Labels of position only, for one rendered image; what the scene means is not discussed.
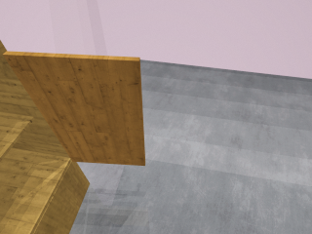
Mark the cupboard door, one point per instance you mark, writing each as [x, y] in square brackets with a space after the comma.
[92, 103]

